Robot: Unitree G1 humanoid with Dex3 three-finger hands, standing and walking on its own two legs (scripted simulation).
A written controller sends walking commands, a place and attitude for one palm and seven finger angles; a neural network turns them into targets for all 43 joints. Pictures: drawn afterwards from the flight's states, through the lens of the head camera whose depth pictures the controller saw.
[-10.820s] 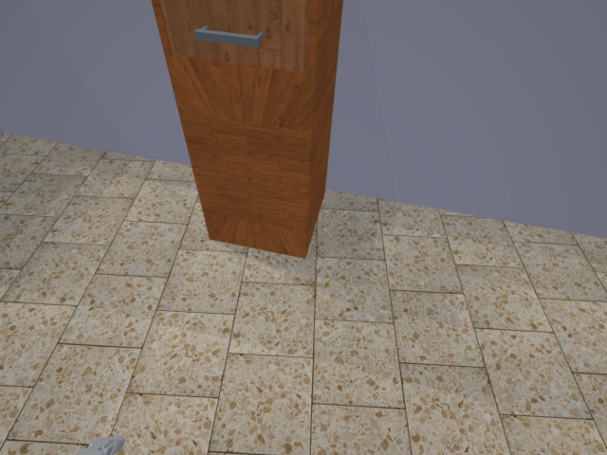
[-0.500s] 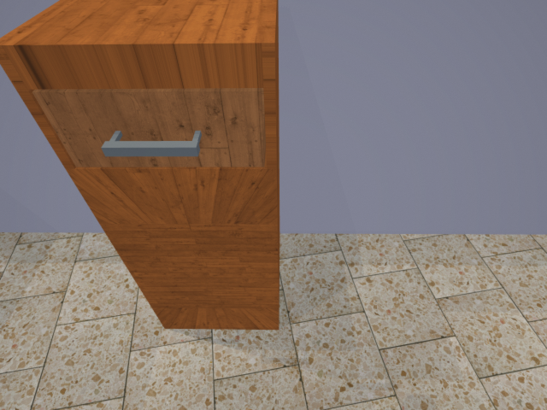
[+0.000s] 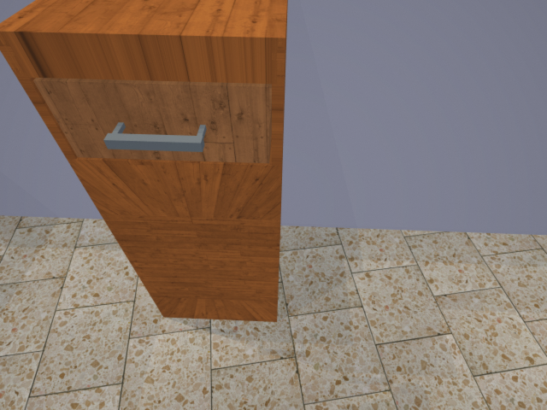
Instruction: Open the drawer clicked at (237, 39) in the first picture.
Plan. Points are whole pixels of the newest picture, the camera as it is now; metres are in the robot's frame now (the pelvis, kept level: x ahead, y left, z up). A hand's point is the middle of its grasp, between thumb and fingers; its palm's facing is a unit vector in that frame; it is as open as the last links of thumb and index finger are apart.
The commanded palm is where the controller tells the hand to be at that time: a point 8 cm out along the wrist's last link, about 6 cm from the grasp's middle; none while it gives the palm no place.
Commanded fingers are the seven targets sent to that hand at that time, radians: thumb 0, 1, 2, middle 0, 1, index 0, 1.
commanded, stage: look again from close up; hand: left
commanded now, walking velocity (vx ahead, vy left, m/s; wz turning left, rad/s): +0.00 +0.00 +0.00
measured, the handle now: (158, 135) +0.52 +0.24 +0.12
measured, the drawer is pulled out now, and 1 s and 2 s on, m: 0.00 0.00 0.00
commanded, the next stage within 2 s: raise the hand with hooked fingers in 0.32 s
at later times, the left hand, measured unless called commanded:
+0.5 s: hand out of the picture +0.06 +0.19 -0.15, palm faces -0.06 -0.94 -0.33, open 7.3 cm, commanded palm +0.12 +0.23 -0.05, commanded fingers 0.00 0.78 0.85 -0.21 -0.38 -0.21 -0.38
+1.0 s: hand (102, 375) +0.17 +0.24 +0.00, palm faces +0.09 -0.09 -0.99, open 9.5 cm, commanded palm +0.16 +0.23 +0.06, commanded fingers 0.00 0.20 0.60 -0.25 -0.75 -0.25 -0.75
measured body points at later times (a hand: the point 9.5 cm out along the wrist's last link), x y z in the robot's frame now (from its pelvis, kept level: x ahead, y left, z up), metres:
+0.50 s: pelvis +0.01 +0.00 +0.00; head +0.03 -0.01 +0.45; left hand +0.07 +0.24 -0.12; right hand +0.04 -0.23 -0.16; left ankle -0.01 +0.12 -0.74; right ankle +0.01 -0.09 -0.74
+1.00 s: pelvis -0.01 -0.01 -0.03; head +0.01 -0.03 +0.42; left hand +0.16 +0.24 +0.05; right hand +0.26 -0.20 -0.09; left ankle -0.01 +0.12 -0.74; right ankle +0.01 -0.09 -0.74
